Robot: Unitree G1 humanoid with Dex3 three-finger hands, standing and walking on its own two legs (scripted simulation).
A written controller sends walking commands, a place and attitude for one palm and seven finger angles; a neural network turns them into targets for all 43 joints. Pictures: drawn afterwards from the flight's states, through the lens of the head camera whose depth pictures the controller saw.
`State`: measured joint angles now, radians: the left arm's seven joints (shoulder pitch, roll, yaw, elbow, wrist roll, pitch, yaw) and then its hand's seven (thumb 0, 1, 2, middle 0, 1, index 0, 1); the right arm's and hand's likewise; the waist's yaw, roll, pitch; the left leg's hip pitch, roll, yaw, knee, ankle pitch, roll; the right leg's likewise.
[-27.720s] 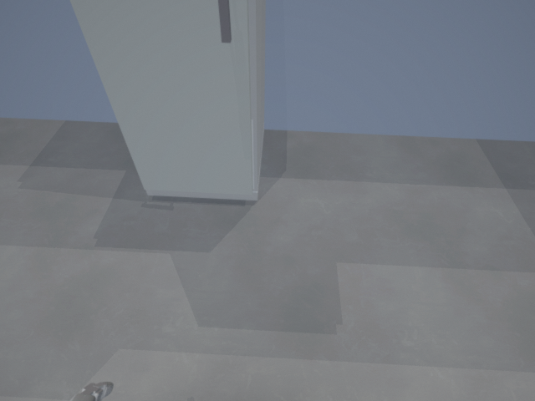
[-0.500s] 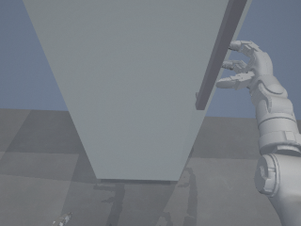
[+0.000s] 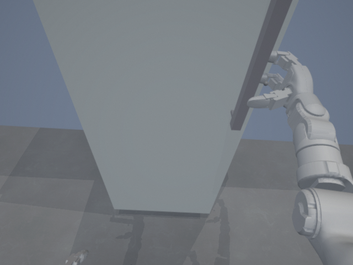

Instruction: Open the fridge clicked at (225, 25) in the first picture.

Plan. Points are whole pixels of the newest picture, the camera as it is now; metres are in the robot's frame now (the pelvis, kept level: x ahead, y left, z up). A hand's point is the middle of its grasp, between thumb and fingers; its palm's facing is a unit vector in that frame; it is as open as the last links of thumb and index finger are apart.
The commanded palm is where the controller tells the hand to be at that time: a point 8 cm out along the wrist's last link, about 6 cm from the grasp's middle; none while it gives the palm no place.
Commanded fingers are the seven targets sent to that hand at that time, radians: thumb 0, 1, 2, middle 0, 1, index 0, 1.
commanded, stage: slide the fingers in behind the handle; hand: right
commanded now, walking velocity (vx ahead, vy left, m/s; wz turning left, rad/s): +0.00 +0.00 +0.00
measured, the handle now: (252, 67) +0.50 -0.11 +0.23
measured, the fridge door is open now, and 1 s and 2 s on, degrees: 0 0 0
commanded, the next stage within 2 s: grip the handle and tug to test in 1.32 s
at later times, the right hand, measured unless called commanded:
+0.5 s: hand (259, 81) +0.46 -0.12 +0.22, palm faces -0.04 +1.00 +0.01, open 13.9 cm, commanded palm +0.43 -0.17 +0.22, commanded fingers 0.00 0.50 -0.30 0.30 1.20 0.30 1.20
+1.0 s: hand (251, 81) +0.45 -0.10 +0.22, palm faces -0.05 +1.00 +0.02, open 14.0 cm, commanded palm +0.43 -0.16 +0.22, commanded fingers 0.00 0.50 -0.30 0.30 1.20 0.30 1.20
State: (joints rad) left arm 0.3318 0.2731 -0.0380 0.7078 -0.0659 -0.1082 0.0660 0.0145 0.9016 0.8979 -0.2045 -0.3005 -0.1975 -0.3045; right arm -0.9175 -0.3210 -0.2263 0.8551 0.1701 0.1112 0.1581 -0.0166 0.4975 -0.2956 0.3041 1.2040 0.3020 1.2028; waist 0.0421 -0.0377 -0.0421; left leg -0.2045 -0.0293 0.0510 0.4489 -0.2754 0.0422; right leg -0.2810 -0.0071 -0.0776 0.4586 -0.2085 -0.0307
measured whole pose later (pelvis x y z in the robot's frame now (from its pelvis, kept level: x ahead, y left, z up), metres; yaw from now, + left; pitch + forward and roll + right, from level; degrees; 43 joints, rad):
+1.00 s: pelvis +0.01 +0.01 +0.00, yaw +0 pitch +1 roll +0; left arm 0.28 0.26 -0.04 0.71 -0.05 -0.06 0.06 0.01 0.90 0.90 -0.20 -0.30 -0.20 -0.30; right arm -0.89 -0.24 -0.18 0.75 0.17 0.18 0.09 -0.02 0.50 -0.30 0.30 1.20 0.30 1.20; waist 0.03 -0.04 -0.05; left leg -0.17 -0.03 0.06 0.43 -0.28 0.05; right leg -0.25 -0.01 -0.07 0.44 -0.21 -0.02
